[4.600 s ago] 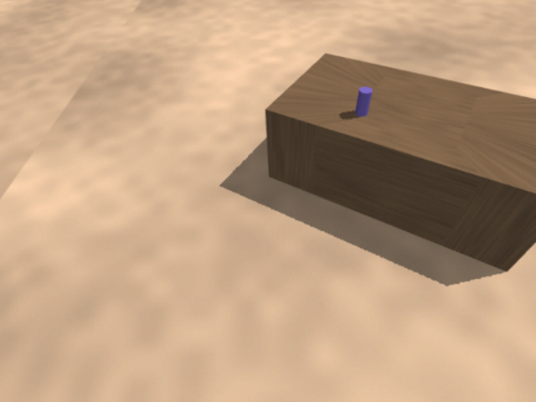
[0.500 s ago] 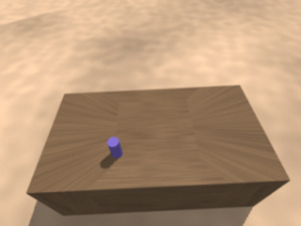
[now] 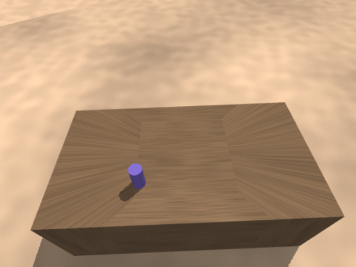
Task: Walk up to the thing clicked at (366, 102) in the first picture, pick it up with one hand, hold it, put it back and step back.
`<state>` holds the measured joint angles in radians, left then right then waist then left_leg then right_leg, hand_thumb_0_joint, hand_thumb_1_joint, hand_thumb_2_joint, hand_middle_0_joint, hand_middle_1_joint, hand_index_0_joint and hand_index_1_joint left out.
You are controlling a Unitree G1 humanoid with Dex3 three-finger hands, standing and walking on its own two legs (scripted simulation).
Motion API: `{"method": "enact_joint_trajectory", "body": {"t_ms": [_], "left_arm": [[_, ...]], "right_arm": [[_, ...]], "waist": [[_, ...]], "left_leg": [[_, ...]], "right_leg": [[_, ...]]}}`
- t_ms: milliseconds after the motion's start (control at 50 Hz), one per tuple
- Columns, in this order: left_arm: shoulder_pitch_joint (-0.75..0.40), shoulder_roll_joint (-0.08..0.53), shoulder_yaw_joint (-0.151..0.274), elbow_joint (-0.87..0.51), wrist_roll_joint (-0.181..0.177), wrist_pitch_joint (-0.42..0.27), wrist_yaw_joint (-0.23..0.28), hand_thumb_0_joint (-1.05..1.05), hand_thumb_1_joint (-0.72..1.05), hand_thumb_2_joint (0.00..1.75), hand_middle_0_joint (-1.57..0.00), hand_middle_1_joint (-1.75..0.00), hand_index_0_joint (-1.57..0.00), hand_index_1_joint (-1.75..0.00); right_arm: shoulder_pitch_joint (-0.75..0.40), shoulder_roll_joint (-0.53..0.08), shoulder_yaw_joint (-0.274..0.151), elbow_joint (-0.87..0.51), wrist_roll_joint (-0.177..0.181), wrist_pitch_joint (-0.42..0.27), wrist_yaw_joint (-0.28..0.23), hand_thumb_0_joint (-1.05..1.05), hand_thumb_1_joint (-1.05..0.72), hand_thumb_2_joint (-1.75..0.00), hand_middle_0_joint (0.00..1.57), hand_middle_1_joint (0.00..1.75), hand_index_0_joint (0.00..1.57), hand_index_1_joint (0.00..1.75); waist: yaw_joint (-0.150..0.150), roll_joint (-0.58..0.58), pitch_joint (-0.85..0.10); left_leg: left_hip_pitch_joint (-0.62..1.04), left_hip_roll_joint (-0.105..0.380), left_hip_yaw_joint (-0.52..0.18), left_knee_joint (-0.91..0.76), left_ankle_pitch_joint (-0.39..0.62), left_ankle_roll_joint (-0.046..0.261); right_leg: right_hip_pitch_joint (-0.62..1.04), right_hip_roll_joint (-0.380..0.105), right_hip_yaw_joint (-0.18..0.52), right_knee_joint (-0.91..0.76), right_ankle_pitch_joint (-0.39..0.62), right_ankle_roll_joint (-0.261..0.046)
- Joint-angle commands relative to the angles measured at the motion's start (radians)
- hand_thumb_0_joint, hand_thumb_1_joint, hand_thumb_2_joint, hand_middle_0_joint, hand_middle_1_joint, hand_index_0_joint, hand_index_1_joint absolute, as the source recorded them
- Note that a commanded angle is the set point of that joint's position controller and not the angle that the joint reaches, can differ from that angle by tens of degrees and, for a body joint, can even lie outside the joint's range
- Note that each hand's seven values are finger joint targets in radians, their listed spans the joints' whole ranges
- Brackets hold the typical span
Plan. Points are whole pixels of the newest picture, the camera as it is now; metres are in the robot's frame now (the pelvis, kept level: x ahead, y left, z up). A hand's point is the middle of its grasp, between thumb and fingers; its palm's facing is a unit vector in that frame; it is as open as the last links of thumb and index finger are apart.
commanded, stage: walk up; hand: left
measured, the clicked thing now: (137, 176) +0.51 +0.19 -0.31
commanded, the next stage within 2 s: stand in 0.16 s
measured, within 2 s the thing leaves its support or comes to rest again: neither
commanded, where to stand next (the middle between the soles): +0.03 -0.03 m, yaw +2 degrees
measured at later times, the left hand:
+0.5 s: hand out of the picture +0.08 +0.26 -0.15, palm faces -0.01 -0.94 -0.34, open 7.3 cm
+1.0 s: hand out of the picture +0.08 +0.26 -0.16, palm faces -0.03 -0.94 -0.34, open 7.3 cm
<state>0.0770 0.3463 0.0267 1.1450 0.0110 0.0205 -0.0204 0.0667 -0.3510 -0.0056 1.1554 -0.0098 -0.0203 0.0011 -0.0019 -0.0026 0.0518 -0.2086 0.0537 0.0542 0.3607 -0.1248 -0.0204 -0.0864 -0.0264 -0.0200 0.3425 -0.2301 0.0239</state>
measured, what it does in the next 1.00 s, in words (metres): stands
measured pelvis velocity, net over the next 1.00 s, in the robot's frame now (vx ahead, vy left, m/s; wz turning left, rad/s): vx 0.01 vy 0.01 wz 0.00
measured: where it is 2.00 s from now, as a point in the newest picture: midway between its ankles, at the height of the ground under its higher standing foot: outside the picture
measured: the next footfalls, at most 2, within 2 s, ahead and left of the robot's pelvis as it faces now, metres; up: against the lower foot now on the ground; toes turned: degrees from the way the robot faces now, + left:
none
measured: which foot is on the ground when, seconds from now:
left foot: down 0.00-1.00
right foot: down 0.00-1.00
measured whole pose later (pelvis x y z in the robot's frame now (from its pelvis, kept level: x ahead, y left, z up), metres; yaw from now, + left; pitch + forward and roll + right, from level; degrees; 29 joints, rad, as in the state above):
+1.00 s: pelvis +0.01 +0.01 +0.00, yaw +0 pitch -3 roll +0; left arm 0.13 0.35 0.00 1.12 0.02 -0.01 -0.01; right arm 0.09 -0.35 -0.01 1.15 -0.01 0.00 0.01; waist 0.00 0.00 0.04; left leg -0.16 0.03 0.06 0.34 -0.13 -0.01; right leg -0.04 -0.05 -0.02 0.31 -0.23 0.04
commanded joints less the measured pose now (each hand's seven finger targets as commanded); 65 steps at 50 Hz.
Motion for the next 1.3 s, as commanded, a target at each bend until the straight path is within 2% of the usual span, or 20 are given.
{"method": "enact_joint_trajectory", "body": {"t_ms": [0, 80, 120, 140, 180, 260, 300, 320, 420, 500, 600, 620, 700, 740, 760, 860, 1140, 1220, 1280], "left_arm": [[-0.046, 0.21, 0.036, -0.06, -0.001, -0.02, 0.012, 0.0, 0.9, 0.9, -0.2, -0.3, -0.2, -0.3], [-0.036, 0.21, 0.036, -0.058, -0.002, -0.021, 0.013, 0.0, 0.9, 0.9, -0.2, -0.3, -0.2, -0.3], [-0.034, 0.211, 0.036, -0.06, -0.003, -0.021, 0.013, 0.0, 0.9, 0.9, -0.2, -0.3, -0.2, -0.3], [-0.03, 0.2, 0.026, -0.068, -0.001, -0.035, 0.016, 0.0, 0.9, 0.9, -0.2, -0.3, -0.2, -0.3], [-0.033, 0.209, 0.026, -0.068, 0.002, -0.045, 0.02, 0.0, 0.9, 0.9, -0.2, -0.3, -0.2, -0.3], [-0.021, 0.213, 0.022, -0.067, 0.0, -0.05, 0.023, 0.0, 0.9, 0.9, -0.2, -0.3, -0.2, -0.3], [-0.017, 0.213, 0.022, -0.071, 0.001, -0.051, 0.025, 0.0, 0.9, 0.9, -0.2, -0.3, -0.2, -0.3], [-0.01, 0.209, 0.02, -0.067, 0.0, -0.05, 0.025, 0.0, 0.9, 0.9, -0.2, -0.3, -0.2, -0.3], [-0.01, 0.213, 0.02, -0.072, 0.002, -0.05, 0.027, 0.0, 0.9, 0.9, -0.2, -0.3, -0.2, -0.3], [0.0, 0.213, 0.018, -0.077, 0.001, -0.051, 0.026, 0.0, 0.9, 0.9, -0.2, -0.3, -0.2, -0.3], [0.0, 0.219, 0.019, -0.079, 0.0, -0.049, 0.028, 0.0, 0.9, 0.9, -0.2, -0.3, -0.2, -0.3], [0.001, 0.216, 0.017, -0.083, 0.0, -0.051, 0.027, 0.0, 0.9, 0.9, -0.2, -0.3, -0.2, -0.3], [0.01, 0.217, 0.015, -0.081, 0.0, -0.05, 0.028, 0.0, 0.9, 0.9, -0.2, -0.3, -0.2, -0.3], [0.006, 0.219, 0.016, -0.084, 0.002, -0.048, 0.027, 0.0, 0.9, 0.9, -0.2, -0.3, -0.2, -0.3], [0.01, 0.222, 0.016, -0.086, 0.0, -0.049, 0.028, 0.0, 0.9, 0.9, -0.2, -0.3, -0.2, -0.3], [0.016, 0.219, 0.015, -0.081, 0.001, -0.046, 0.028, 0.0, 0.9, 0.9, -0.2, -0.3, -0.2, -0.3], [0.023, 0.218, 0.016, -0.088, 0.002, -0.045, 0.026, 0.0, 0.9, 0.9, -0.2, -0.3, -0.2, -0.3], [0.03, 0.219, 0.017, -0.086, 0.004, -0.043, 0.027, 0.0, 0.9, 0.9, -0.2, -0.3, -0.2, -0.3], [0.034, 0.224, 0.016, -0.087, 0.002, -0.049, 0.03, 0.0, 0.9, 0.9, -0.2, -0.3, -0.2, -0.3]], "right_arm": [[-0.055, -0.224, -0.039, -0.061, 0.004, -0.023, -0.016, 0.0, -0.9, -0.9, 0.2, 0.3, 0.2, 0.3], [-0.066, -0.22, -0.038, -0.065, 0.003, -0.023, -0.014, 0.0, -0.9, -0.9, 0.2, 0.3, 0.2, 0.3], [-0.061, -0.219, -0.038, -0.064, 0.005, -0.022, -0.014, 0.0, -0.9, -0.9, 0.2, 0.3, 0.2, 0.3], [-0.053, -0.213, -0.036, -0.058, -0.004, -0.016, -0.01, 0.0, -0.9, -0.9, 0.2, 0.3, 0.2, 0.3], [-0.058, -0.209, -0.037, -0.063, -0.004, -0.015, -0.007, 0.0, -0.9, -0.9, 0.2, 0.3, 0.2, 0.3], [-0.058, -0.212, -0.038, -0.062, -0.002, -0.015, -0.003, 0.0, -0.9, -0.9, 0.2, 0.3, 0.2, 0.3], [-0.051, -0.215, -0.041, -0.064, -0.002, -0.014, -0.003, 0.0, -0.9, -0.9, 0.2, 0.3, 0.2, 0.3], [-0.051, -0.214, -0.04, -0.062, -0.002, -0.013, -0.003, 0.0, -0.9, -0.9, 0.2, 0.3, 0.2, 0.3], [-0.05, -0.212, -0.043, -0.068, -0.002, -0.009, -0.001, 0.0, -0.9, -0.9, 0.2, 0.3, 0.2, 0.3], [-0.048, -0.211, -0.043, -0.069, -0.001, -0.011, 0.0, 0.0, -0.9, -0.9, 0.2, 0.3, 0.2, 0.3], [-0.041, -0.214, -0.044, -0.066, 0.0, -0.011, 0.001, 0.0, -0.9, -0.9, 0.2, 0.3, 0.2, 0.3], [-0.042, -0.211, -0.043, -0.068, -0.001, -0.013, 0.001, 0.0, -0.9, -0.9, 0.2, 0.3, 0.2, 0.3], [-0.045, -0.211, -0.043, -0.066, 0.001, -0.012, 0.0, 0.0, -0.9, -0.9, 0.2, 0.3, 0.2, 0.3], [-0.034, -0.21, -0.04, -0.063, 0.001, -0.011, -0.002, 0.0, -0.9, -0.9, 0.2, 0.3, 0.2, 0.3], [-0.039, -0.214, -0.042, -0.063, 0.002, -0.012, -0.001, 0.0, -0.9, -0.9, 0.2, 0.3, 0.2, 0.3], [-0.031, -0.214, -0.041, -0.061, 0.001, -0.007, -0.001, 0.0, -0.9, -0.9, 0.2, 0.3, 0.2, 0.3], [-0.03, -0.215, -0.041, -0.063, 0.001, -0.012, -0.001, 0.0, -0.9, -0.9, 0.2, 0.3, 0.2, 0.3], [-0.032, -0.22, -0.042, -0.063, 0.003, -0.009, -0.001, 0.0, -0.9, -0.9, 0.2, 0.3, 0.2, 0.3], [-0.035, -0.216, -0.043, -0.067, 0.003, -0.009, -0.001, 0.0, -0.9, -0.9, 0.2, 0.3, 0.2, 0.3]], "waist": [[-0.008, -0.003, -0.102], [-0.005, 0.007, -0.096], [-0.005, 0.002, -0.102], [-0.003, 0.036, -0.118], [-0.006, 0.025, -0.121], [-0.005, 0.003, -0.087], [-0.004, -0.002, -0.107], [-0.002, 0.005, -0.077], [-0.006, -0.009, -0.069], [-0.003, -0.003, -0.08], [-0.006, 0.001, -0.066], [-0.004, 0.007, -0.085], [-0.002, -0.002, -0.094], [-0.005, 0.008, -0.078], [-0.003, 0.008, -0.084], [-0.008, 0.008, -0.059], [-0.004, 0.003, -0.063], [-0.002, 0.003, -0.056], [-0.002, -0.019, -0.082]], "left_leg": [[0.1, 0.097, -0.093, -0.047, 0.094, 0.034], [0.101, 0.097, -0.096, -0.054, 0.087, 0.032], [0.117, 0.098, -0.093, -0.048, 0.12, 0.031], [0.123, 0.099, -0.092, -0.051, 0.082, 0.031], [0.138, 0.103, -0.095, -0.045, 0.132, 0.033], [0.139, 0.101, -0.101, -0.057, 0.132, 0.03], [0.151, 0.104, -0.098, -0.051, 0.158, 0.033], [0.128, 0.099, -0.101, -0.065, 0.119, 0.032], [0.129, 0.095, -0.101, -0.074, 0.079, 0.034], [0.135, 0.095, -0.1, -0.071, 0.111, 0.033], [0.131, 0.094, -0.104, -0.079, 0.076, 0.034], [0.137, 0.097, -0.104, -0.07, 0.12, 0.034], [0.153, 0.103, -0.105, -0.059, 0.155, 0.036], [0.132, 0.093, -0.099, -0.072, 0.112, 0.032], [0.146, 0.097, -0.103, -0.066, 0.148, 0.033], [0.133, 0.091, -0.099, -0.077, 0.056, 0.034], [0.135, 0.092, -0.108, -0.08, 0.081, 0.033], [0.133, 0.091, -0.11, -0.08, 0.054, 0.035], [0.161, 0.098, -0.106, -0.058, 0.13, 0.039]], "right_leg": [[-0.045, -0.1, 0.074, -0.075, 0.126, -0.04], [-0.049, -0.1, 0.071, -0.079, 0.133, -0.038], [-0.05, -0.101, 0.072, -0.08, 0.138, -0.039], [-0.034, -0.12, 0.089, -0.101, 0.106, -0.034], [-0.029, -0.121, 0.086, -0.098, 0.143, -0.033], [-0.047, -0.117, 0.077, -0.101, 0.141, -0.028], [-0.032, -0.119, 0.075, -0.096, 0.161, -0.028], [-0.042, -0.117, 0.073, -0.108, 0.128, -0.026], [-0.049, -0.117, 0.069, -0.108, 0.099, -0.027], [-0.038, -0.118, 0.067, -0.105, 0.114, -0.027], [-0.043, -0.119, 0.071, -0.107, 0.086, -0.03], [-0.03, -0.12, 0.069, -0.101, 0.119, -0.028], [-0.032, -0.118, 0.065, -0.094, 0.129, -0.027], [-0.028, -0.121, 0.071, -0.105, 0.123, -0.03], [-0.029, -0.119, 0.067, -0.094, 0.138, -0.029], [-0.052, -0.119, 0.072, -0.11, 0.086, -0.032], [-0.052, -0.117, 0.068, -0.097, 0.085, -0.033], [-0.054, -0.117, 0.064, -0.099, 0.075, -0.034], [-0.047, -0.121, 0.068, -0.098, 0.119, -0.03]]}}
